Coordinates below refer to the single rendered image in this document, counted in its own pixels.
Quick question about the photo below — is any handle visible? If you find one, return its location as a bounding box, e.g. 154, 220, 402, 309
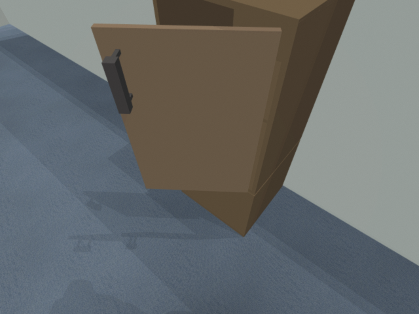
101, 49, 133, 114

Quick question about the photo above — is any cupboard door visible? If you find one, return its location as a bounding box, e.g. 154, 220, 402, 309
91, 24, 282, 192

